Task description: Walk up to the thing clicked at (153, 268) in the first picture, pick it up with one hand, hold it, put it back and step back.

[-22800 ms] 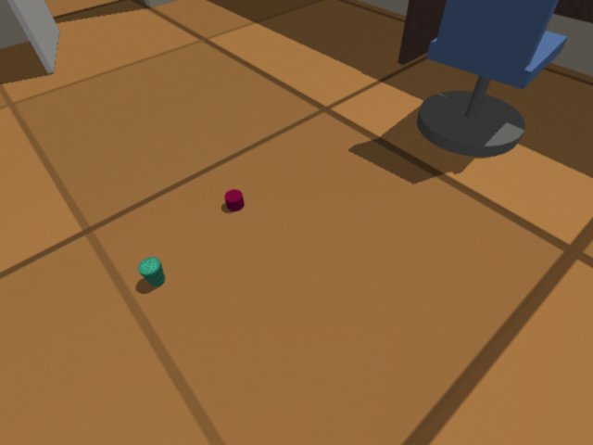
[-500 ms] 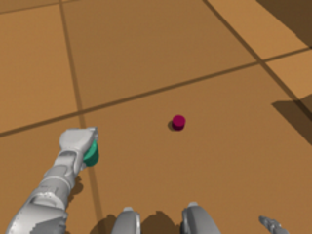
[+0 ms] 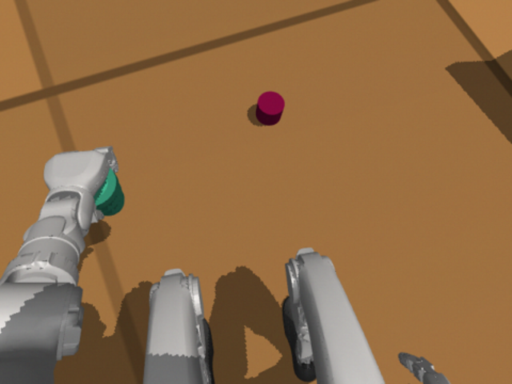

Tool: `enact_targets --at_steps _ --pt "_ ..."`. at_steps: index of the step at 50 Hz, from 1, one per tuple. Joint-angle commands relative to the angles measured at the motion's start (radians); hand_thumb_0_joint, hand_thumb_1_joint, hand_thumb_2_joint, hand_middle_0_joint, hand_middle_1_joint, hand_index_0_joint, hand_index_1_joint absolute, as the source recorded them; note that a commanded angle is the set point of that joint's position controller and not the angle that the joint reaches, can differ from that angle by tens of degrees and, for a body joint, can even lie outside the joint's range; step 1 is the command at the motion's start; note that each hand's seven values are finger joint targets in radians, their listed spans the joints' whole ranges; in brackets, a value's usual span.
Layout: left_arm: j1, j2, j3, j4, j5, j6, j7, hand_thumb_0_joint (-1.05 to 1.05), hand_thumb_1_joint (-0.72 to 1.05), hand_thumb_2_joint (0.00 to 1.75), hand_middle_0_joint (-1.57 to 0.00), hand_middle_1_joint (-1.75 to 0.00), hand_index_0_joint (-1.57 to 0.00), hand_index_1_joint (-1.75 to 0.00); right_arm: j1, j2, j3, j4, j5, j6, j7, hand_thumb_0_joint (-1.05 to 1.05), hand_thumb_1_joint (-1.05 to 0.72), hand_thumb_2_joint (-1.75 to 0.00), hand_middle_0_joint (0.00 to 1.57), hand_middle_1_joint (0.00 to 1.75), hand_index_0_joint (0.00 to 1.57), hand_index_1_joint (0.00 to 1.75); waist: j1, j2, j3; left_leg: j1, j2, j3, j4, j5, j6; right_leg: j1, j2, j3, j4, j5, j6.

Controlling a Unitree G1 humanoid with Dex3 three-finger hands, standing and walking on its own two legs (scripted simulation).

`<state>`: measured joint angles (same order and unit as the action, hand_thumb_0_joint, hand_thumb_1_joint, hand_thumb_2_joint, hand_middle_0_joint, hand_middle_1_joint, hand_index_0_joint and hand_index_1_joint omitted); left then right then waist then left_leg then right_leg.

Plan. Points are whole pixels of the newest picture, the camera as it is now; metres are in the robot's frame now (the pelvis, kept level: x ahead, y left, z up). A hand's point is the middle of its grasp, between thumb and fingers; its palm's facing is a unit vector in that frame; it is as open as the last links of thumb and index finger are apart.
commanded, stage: crouch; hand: left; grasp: from above
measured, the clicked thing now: (101, 194) +0.46 +0.25 -0.18
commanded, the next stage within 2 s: lower in 0.96 s
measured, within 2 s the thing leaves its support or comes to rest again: rests again in 1.88 s
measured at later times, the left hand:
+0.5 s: hand (107, 199) +0.47 +0.26 -0.24, palm faces -0.45 -0.03 -0.89, open 10.4 cm
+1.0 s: hand (114, 200) +0.48 +0.26 -0.29, palm faces -0.45 -0.03 -0.89, open 10.4 cm
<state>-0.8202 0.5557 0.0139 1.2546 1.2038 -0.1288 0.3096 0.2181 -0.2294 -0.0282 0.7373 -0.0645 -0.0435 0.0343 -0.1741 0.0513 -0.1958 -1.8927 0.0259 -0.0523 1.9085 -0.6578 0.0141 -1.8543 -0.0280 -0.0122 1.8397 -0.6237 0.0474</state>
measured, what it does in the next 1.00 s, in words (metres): lowers itself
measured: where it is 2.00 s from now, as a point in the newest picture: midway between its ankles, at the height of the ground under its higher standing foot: (253, 364)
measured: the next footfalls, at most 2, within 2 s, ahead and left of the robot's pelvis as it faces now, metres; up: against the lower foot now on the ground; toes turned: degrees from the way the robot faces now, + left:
none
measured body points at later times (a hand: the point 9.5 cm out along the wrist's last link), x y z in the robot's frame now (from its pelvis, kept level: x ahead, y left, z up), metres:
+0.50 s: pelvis -0.01 -0.01 -0.09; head +0.23 +0.04 +0.29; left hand +0.49 +0.26 -0.19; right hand +0.04 -0.29 -0.20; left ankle +0.07 +0.11 -0.45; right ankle +0.09 -0.15 -0.45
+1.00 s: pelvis -0.01 -0.01 -0.14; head +0.23 +0.04 +0.24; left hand +0.50 +0.26 -0.23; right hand +0.01 -0.28 -0.24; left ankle +0.07 +0.11 -0.45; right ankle +0.09 -0.15 -0.45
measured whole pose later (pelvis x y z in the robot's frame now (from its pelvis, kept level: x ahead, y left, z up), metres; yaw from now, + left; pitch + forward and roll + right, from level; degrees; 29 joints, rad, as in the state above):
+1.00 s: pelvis -0.01 -0.01 -0.14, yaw -3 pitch +35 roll -8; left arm -1.03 0.77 0.09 1.47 1.28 -0.21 0.34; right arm 0.18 -0.27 0.06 0.73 -0.13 -0.04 0.13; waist -0.26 0.00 -0.05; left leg -2.27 0.01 -0.12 2.35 -0.69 0.00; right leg -2.21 -0.01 -0.04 2.25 -0.65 0.05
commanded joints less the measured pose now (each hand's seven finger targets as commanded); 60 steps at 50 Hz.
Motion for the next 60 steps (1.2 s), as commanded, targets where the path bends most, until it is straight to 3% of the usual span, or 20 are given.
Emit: enact_targets --at_steps 1,2,5,9,10,12,17,19,20,23,24,27,31,32,38,42,47,49,54,60 --pt "-0.368 0.268 0.054 -0.150 0.017 -0.011 0.055 0.00 0.47 0.99 -0.78 -1.06 -0.83 -1.01 0.183 -0.242 -0.084 -0.034 -0.012 -0.020 0.006 0.00 -0.91 -0.90 0.20 0.30 0.20 0.30 -0.013 0.197 -0.681 0.534 -0.026 -0.028 -0.194 0.249 -0.016 0.191 0.032 -0.078 -0.115 0.183 -0.092" --pt "-0.393 0.254 0.051 -0.144 0.019 -0.011 0.059 0.00 0.47 0.98 -0.77 -1.06 -0.83 -1.01 0.186 -0.242 -0.082 -0.024 -0.016 -0.019 0.010 0.00 -0.90 -0.90 0.20 0.30 0.20 0.30 -0.026 0.202 -0.653 0.505 -0.026 -0.028 -0.180 0.248 -0.017 0.169 0.028 -0.078 -0.101 0.187 -0.091" --pt "-0.436 0.284 0.065 -0.162 0.014 -0.008 0.070 0.00 0.46 1.00 -0.77 -1.08 -0.82 -1.02 0.180 -0.243 -0.081 -0.027 -0.022 -0.023 0.020 0.00 -0.91 -0.90 0.20 0.30 0.20 0.30 -0.026 0.203 -0.674 0.469 -0.029 -0.013 -0.136 0.222 -0.010 0.167 0.028 -0.080 -0.076 0.182 -0.090" --pt "-0.447 0.306 0.072 -0.127 0.015 -0.006 0.072 0.00 0.48 1.00 -0.79 -1.07 -0.84 -1.02 0.168 -0.245 -0.078 -0.026 -0.028 -0.021 0.030 0.00 -0.91 -0.90 0.20 0.30 0.20 0.30 -0.033 0.209 -0.633 0.409 -0.031 0.001 -0.098 0.179 -0.009 0.135 0.029 -0.081 -0.043 0.158 -0.089" --pt "-0.423 0.287 0.065 -0.082 0.015 -0.004 0.067 0.00 0.47 1.02 -0.79 -1.07 -0.83 -1.03 0.175 -0.249 -0.073 -0.023 -0.033 -0.024 0.033 0.00 -0.91 -0.90 0.20 0.30 0.20 0.30 -0.049 0.194 -0.604 0.399 -0.029 -0.003 -0.079 0.193 -0.008 0.116 0.025 -0.082 -0.033 0.165 -0.086" --pt "-0.458 0.319 0.072 -0.119 0.010 -0.013 0.061 0.00 0.46 1.01 -0.78 -1.06 -0.83 -1.02 0.174 -0.253 -0.075 -0.026 -0.033 -0.022 0.039 0.00 -0.91 -0.90 0.20 0.30 0.20 0.30 -0.045 0.206 -0.656 0.384 -0.032 0.013 -0.045 0.212 -0.004 0.148 0.030 -0.080 -0.014 0.194 -0.085" --pt "-0.453 0.365 0.091 -0.079 0.018 -0.023 0.054 0.00 0.48 1.02 -0.79 -1.08 -0.83 -1.04 0.169 -0.254 -0.065 -0.029 -0.036 -0.014 0.049 0.00 -0.91 -0.90 0.20 0.30 0.20 0.30 -0.044 0.205 -0.631 0.306 -0.034 0.023 0.005 0.212 -0.001 0.128 0.036 -0.081 0.033 0.194 -0.084" --pt "-0.401 0.341 0.082 -0.018 0.026 -0.024 0.049 0.00 0.48 1.01 -0.79 -1.08 -0.84 -1.04 0.180 -0.255 -0.060 -0.026 -0.042 -0.011 0.055 0.00 -0.91 -0.90 0.20 0.30 0.20 0.30 -0.050 0.181 -0.592 0.294 -0.032 0.024 0.027 0.226 0.001 0.118 0.036 -0.083 0.039 0.203 -0.081" --pt "-0.472 0.355 0.084 -0.078 0.019 -0.032 0.049 0.00 0.48 1.00 -0.79 -1.08 -0.84 -1.03 0.177 -0.259 -0.061 -0.027 -0.039 -0.009 0.058 0.00 -0.91 -0.90 0.20 0.30 0.20 0.30 -0.053 0.199 -0.621 0.284 -0.033 0.025 0.035 0.225 0.001 0.114 0.038 -0.085 0.051 0.208 -0.082" --pt "-0.448 0.379 0.094 -0.036 0.024 -0.035 0.049 0.00 0.48 1.01 -0.79 -1.10 -0.84 -1.05 0.176 -0.262 -0.055 -0.030 -0.042 -0.004 0.065 0.00 -0.91 -0.90 0.20 0.30 0.20 0.30 -0.048 0.213 -0.600 0.262 -0.034 0.031 0.057 0.232 0.002 0.107 0.040 -0.084 0.073 0.215 -0.082" --pt "-0.487 0.388 0.093 -0.056 0.023 -0.041 0.047 0.00 0.48 1.02 -0.79 -1.10 -0.84 -1.05 0.174 -0.265 -0.057 -0.030 -0.043 -0.001 0.067 0.00 -0.91 -0.90 0.20 0.30 0.20 0.30 -0.056 0.194 -0.623 0.240 -0.033 0.031 0.071 0.213 0.006 0.114 0.045 -0.087 0.079 0.205 -0.081" --pt "-0.471 0.384 0.089 -0.009 0.021 -0.045 0.046 0.00 0.48 0.99 -0.78 -1.10 -0.83 -1.04 0.167 -0.264 -0.051 -0.025 -0.044 0.001 0.071 0.00 -0.91 -0.90 0.20 0.30 0.20 0.30 -0.058 0.196 -0.570 0.218 -0.033 0.025 0.078 0.175 0.004 0.064 0.043 -0.091 0.096 0.167 -0.083" --pt "-0.533 0.425 0.100 -0.029 0.033 -0.061 0.051 0.00 0.47 0.97 -0.77 -1.07 -0.82 -1.02 0.165 -0.274 -0.048 -0.025 -0.048 0.003 0.073 0.00 -0.91 -0.90 0.20 0.30 0.20 0.30 -0.062 0.236 -0.588 0.221 -0.032 0.017 0.088 0.134 0.000 0.028 0.043 -0.102 0.127 0.133 -0.088" --pt "-0.496 0.404 0.092 0.023 0.041 -0.059 0.051 0.00 0.46 0.99 -0.77 -1.07 -0.82 -1.03 0.169 -0.276 -0.039 -0.021 -0.049 0.004 0.074 0.00 -0.91 -0.90 0.20 0.30 0.20 0.30 -0.072 0.217 -0.563 0.206 -0.034 0.011 0.091 0.136 -0.002 0.010 0.042 -0.107 0.136 0.133 -0.086" --pt "-0.541 0.447 0.102 0.032 0.046 -0.070 0.060 0.00 0.48 1.01 -0.77 -1.10 -0.82 -1.05 0.180 -0.283 -0.019 -0.016 -0.057 0.002 0.080 0.00 -0.91 -0.90 0.20 0.30 0.20 0.30 -0.083 0.222 -0.571 0.175 -0.034 0.020 0.138 0.163 0.005 0.024 0.045 -0.109 0.160 0.163 -0.083" --pt "-0.555 0.443 0.092 0.055 0.052 -0.076 0.061 0.00 0.48 1.00 -0.79 -1.06 -0.83 -1.02 0.171 -0.289 -0.011 -0.016 -0.060 0.000 0.083 0.00 -0.91 -0.90 0.20 0.30 0.20 0.30 -0.096 0.250 -0.530 0.166 -0.031 0.006 0.144 0.122 -0.001 -0.037 0.044 -0.121 0.184 0.129 -0.087" --pt "-0.560 0.480 0.110 0.057 0.057 -0.078 0.072 0.00 0.50 1.02 -0.81 -1.08 -0.85 -1.03 0.174 -0.292 0.002 -0.013 -0.065 0.000 0.084 0.00 -0.91 -0.90 0.20 0.30 0.20 0.30 -0.087 0.246 -0.547 0.128 -0.036 0.020 0.167 0.130 0.005 -0.014 0.048 -0.121 0.193 0.139 -0.083" --pt "-0.564 0.465 0.091 0.072 0.061 -0.079 0.070 0.00 0.48 1.03 -0.80 -1.07 -0.83 -1.03 0.169 -0.292 0.005 -0.016 -0.063 0.002 0.085 0.00 -0.91 -0.90 0.20 0.30 0.20 0.30 -0.098 0.247 -0.540 0.124 -0.034 0.013 0.174 0.120 0.005 -0.027 0.052 -0.128 0.200 0.134 -0.085" --pt "-0.558 0.479 0.095 0.075 0.063 -0.076 0.071 0.00 0.44 1.00 -0.79 -1.06 -0.82 -1.03 0.174 -0.297 0.011 -0.018 -0.063 0.004 0.086 0.00 -0.92 -0.90 0.20 0.30 0.20 0.30 -0.095 0.254 -0.542 0.119 -0.036 0.014 0.189 0.137 0.005 -0.027 0.052 -0.130 0.211 0.153 -0.084" --pt "-0.558 0.472 0.077 0.143 0.061 -0.087 0.074 0.00 0.43 0.97 -0.77 -1.07 -0.81 -1.03 0.166 -0.299 0.030 -0.010 -0.071 -0.001 0.088 0.00 -0.92 -0.90 0.20 0.30 0.20 0.30 -0.117 0.212 -0.468 0.065 -0.036 0.010 0.218 0.118 0.010 -0.049 0.057 -0.138 0.220 0.136 -0.082"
